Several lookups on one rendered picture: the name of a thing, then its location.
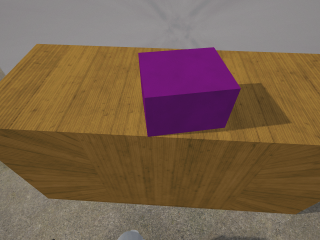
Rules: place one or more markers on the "pedestal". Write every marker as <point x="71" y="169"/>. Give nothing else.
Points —
<point x="72" y="124"/>

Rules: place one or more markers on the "carton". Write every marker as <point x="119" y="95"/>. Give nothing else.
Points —
<point x="186" y="90"/>

